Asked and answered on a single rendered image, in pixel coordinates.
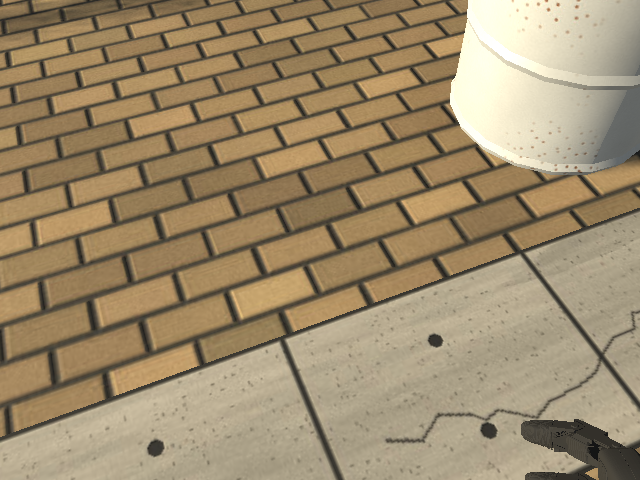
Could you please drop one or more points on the robot right hand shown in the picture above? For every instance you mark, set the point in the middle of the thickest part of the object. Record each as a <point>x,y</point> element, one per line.
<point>586,443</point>

